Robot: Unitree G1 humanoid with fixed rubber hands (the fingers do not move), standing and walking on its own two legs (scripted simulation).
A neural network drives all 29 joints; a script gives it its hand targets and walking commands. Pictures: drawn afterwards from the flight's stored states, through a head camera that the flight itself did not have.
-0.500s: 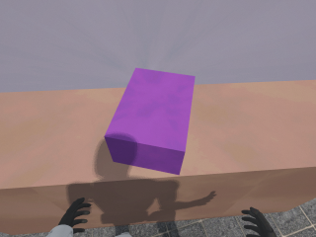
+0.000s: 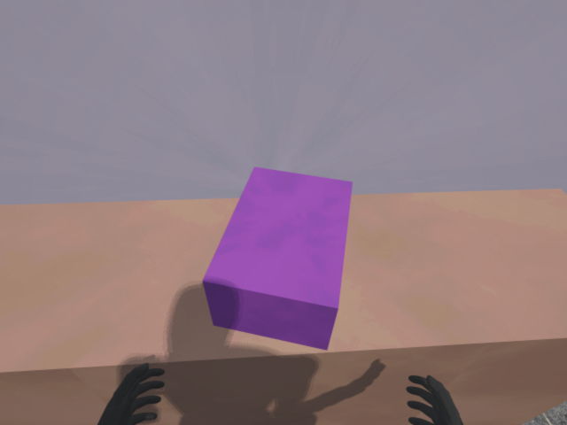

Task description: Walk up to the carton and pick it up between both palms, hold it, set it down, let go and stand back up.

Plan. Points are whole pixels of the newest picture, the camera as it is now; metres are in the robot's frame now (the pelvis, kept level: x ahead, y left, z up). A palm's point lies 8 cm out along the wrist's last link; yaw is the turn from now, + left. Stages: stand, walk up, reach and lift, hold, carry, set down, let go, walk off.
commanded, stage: reach and lift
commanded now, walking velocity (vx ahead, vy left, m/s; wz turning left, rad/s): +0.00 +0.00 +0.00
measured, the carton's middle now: (287, 249) +0.46 +0.02 -0.05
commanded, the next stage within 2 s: none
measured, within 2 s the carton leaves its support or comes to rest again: neither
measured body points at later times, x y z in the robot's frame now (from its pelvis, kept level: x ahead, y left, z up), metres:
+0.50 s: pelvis +0.00 +0.00 +0.00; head -0.02 +0.03 +0.44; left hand +0.19 +0.25 -0.03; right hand +0.20 -0.17 -0.03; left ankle +0.05 +0.12 -0.74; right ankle -0.03 -0.16 -0.74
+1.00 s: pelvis +0.01 +0.00 +0.00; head +0.03 +0.03 +0.44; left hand +0.24 +0.25 +0.00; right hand +0.25 -0.15 -0.01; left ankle +0.05 +0.12 -0.74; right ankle -0.03 -0.16 -0.74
